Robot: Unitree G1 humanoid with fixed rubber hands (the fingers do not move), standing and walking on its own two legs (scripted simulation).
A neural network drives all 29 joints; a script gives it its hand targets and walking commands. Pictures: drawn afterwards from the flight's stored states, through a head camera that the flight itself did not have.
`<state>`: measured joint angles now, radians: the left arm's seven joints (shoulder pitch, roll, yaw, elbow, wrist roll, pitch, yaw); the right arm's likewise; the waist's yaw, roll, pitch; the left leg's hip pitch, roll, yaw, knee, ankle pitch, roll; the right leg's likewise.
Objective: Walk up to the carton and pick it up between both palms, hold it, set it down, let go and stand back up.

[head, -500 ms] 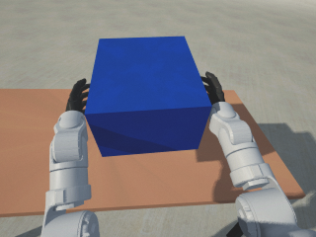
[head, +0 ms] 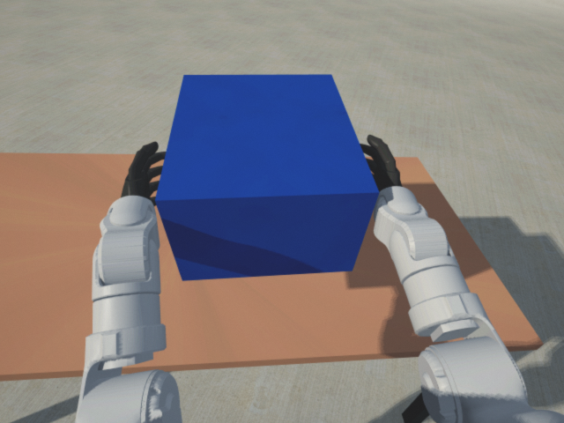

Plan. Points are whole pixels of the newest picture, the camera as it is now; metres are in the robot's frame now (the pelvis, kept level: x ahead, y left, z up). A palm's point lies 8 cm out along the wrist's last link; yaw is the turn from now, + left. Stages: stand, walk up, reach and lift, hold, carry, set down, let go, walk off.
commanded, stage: hold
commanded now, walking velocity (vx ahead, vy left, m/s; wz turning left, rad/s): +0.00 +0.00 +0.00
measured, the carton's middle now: (263, 168) +0.44 +0.01 +0.17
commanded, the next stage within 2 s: none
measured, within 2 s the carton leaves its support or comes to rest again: neither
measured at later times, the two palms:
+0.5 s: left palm (137, 201) +0.36 +0.18 +0.17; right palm (383, 187) +0.37 -0.15 +0.19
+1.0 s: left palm (133, 204) +0.35 +0.19 +0.17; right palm (381, 188) +0.37 -0.15 +0.19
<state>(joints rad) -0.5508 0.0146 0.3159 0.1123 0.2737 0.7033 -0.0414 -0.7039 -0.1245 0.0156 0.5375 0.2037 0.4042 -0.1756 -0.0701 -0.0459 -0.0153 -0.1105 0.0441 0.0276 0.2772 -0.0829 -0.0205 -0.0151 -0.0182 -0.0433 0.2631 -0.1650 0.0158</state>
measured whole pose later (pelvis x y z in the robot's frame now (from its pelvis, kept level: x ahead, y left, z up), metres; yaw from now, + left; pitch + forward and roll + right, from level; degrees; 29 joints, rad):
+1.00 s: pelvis +0.00 +0.00 +0.00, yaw +1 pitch -5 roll -1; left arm -0.49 0.02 0.30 0.04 0.25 0.69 -0.03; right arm -0.66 -0.12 0.04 0.47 0.22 0.39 -0.19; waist -0.07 -0.05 -0.01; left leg -0.11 0.04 0.02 0.29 -0.09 -0.02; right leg 0.00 -0.02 -0.05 0.26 -0.17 0.02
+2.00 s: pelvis +0.00 +0.00 +0.00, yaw +0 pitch -5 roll -1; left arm -0.52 0.01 0.29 0.09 0.25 0.67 -0.01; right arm -0.69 -0.14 0.02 0.50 0.21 0.37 -0.17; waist -0.08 -0.04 -0.03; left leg -0.11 0.04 0.03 0.29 -0.09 -0.02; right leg -0.01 -0.02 -0.04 0.26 -0.17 0.02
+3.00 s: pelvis +0.00 +0.00 +0.00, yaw +1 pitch -5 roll -1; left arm -0.49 0.02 0.29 0.04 0.25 0.69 -0.02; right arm -0.68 -0.13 0.04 0.49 0.23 0.38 -0.18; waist -0.08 -0.05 -0.01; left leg -0.11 0.04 0.01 0.29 -0.10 -0.03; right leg 0.00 -0.02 -0.05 0.25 -0.17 0.02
